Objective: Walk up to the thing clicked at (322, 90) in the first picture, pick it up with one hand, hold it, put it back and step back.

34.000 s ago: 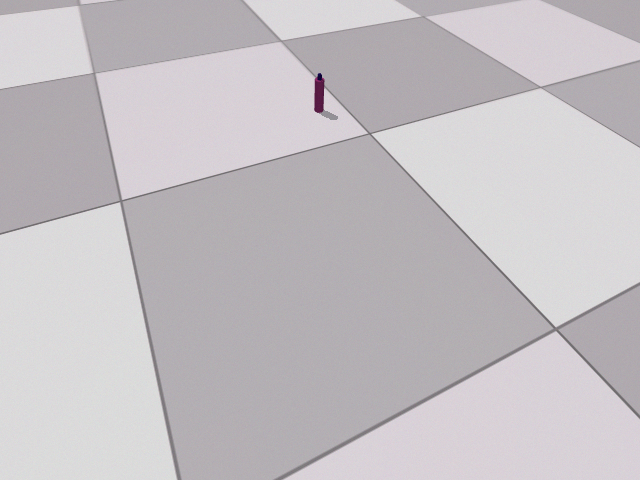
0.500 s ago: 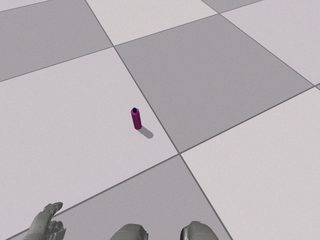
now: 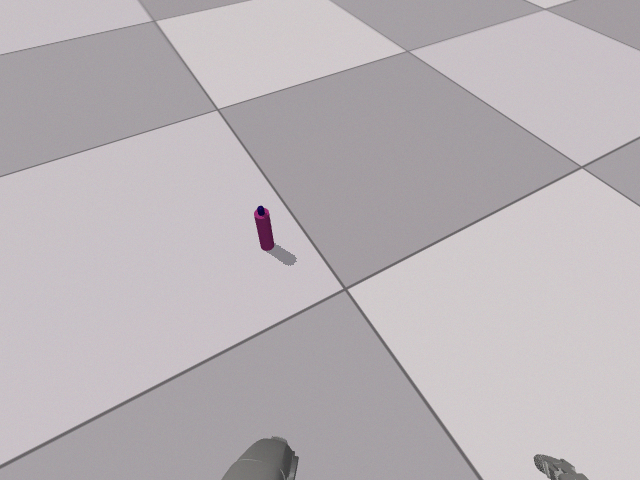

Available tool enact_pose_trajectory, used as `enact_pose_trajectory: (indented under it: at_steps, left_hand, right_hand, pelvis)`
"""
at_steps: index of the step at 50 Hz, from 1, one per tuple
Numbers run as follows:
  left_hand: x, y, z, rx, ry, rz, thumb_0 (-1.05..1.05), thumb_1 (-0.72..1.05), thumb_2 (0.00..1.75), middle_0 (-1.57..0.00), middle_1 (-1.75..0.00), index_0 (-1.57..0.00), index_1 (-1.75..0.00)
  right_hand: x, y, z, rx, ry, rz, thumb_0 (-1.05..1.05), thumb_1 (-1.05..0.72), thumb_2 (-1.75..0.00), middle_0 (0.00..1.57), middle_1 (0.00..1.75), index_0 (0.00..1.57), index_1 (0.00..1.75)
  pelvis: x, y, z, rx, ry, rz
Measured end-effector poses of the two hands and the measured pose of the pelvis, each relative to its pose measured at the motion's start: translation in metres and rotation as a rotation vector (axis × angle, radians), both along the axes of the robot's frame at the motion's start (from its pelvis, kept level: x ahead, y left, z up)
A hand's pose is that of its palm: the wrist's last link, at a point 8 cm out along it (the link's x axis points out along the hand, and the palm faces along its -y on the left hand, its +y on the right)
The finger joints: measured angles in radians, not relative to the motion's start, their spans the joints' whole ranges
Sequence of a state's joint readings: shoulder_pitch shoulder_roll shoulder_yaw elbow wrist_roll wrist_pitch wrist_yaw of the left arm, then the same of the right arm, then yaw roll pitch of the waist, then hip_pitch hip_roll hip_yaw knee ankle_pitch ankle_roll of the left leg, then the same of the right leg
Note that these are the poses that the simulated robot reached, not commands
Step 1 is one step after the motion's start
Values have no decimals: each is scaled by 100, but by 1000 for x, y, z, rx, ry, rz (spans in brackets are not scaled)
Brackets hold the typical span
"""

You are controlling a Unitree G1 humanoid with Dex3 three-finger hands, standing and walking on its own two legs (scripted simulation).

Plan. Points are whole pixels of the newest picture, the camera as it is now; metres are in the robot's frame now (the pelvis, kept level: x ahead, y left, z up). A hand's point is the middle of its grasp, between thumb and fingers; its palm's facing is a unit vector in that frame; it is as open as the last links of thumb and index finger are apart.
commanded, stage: step back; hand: left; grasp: from the side
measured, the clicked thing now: (264, 227) +0.98 +0.31 -0.64
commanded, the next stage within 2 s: stand in 1.02 s
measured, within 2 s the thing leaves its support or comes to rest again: neither
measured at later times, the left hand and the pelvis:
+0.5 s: hand out of the picture +0.04 +0.28 -0.14, palm faces +0.08 -0.92 -0.38, open 7.4 cm; pelvis -0.01 +0.00 +0.01, yaw +3 degrees
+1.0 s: hand out of the picture +0.09 +0.29 -0.14, palm faces +0.06 -0.93 -0.35, open 7.4 cm; pelvis +0.02 +0.02 +0.01, yaw +3 degrees
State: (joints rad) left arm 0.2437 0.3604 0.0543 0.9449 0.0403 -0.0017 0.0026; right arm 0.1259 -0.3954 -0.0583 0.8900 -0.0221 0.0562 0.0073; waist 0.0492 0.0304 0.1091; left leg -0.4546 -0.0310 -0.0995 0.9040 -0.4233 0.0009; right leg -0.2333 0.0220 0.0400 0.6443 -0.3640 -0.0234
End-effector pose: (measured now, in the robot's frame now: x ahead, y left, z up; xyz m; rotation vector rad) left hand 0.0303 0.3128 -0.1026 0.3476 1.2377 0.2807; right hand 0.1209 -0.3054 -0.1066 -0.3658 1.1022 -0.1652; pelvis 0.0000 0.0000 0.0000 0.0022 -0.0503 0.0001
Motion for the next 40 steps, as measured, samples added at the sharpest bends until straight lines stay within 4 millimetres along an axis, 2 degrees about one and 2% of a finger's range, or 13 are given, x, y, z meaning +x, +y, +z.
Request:
enact_pose_trajectory:
  at_steps: [4, 9, 14, 18, 22, 28, 34, 40]
  left_hand:
    - [-18, 6, 5, 9, -17, 22, 1, 90, 90, -21, -30, -21, -30]
    - [-27, 23, 1, 6, -42, 37, 1, 90, 90, -21, -30, -21, -30]
    - [-25, 29, -1, -13, -15, 30, 1, 90, 90, -21, -30, -21, -30]
    - [-14, 24, 1, -15, -30, 9, 1, 90, 90, -20, -30, -20, -30]
    - [-5, 14, 2, -8, -72, 7, 1, 90, 90, -20, -30, -20, -30]
    - [0, 11, 4, -28, -90, 35, 1, 90, 90, -21, -30, -21, -30]
    - [16, 26, -11, -51, -59, 49, 1, 90, 90, -21, -30, -21, -30]
    - [32, 27, -13, -59, -41, 37, 1, 90, 90, -20, -30, -20, -30]
  right_hand:
    - [-34, -3, -4, -3, 60, -1, 1, -90, -90, 20, 30, 21, 30]
    - [-65, 7, -7, -14, 129, 3, 1, -90, -90, 20, 30, 21, 30]
    - [-82, 19, 1, 5, 108, -16, 1, -90, -90, 20, 30, 21, 30]
    - [-85, 15, 2, 13, 102, -29, 1, -90, -90, 20, 30, 21, 30]
    - [-77, 5, -4, 6, 114, -36, 1, -90, -90, 20, 30, 21, 30]
    - [-48, 7, 2, -13, 100, 2, 1, -90, -90, 20, 30, 21, 30]
    - [-22, 22, 3, -37, 70, 13, 1, -90, -90, 20, 30, 21, 30]
    - [6, 41, 7, -6, 48, 26, 1, -90, -90, 20, 30, 21, 30]
  pelvis:
    - [-11, 3, 2, 8, 6, 29]
    - [-21, 13, -1, 27, -3, 64]
    - [-24, 15, 5, 21, 5, 48]
    - [-22, 8, 6, 9, 8, 41]
    - [-18, 3, 3, -23, 2, 51]
    - [-5, 10, 7, -10, 2, 68]
    - [8, 26, 1, 9, -1, 68]
    - [18, 27, 5, -12, 13, 55]
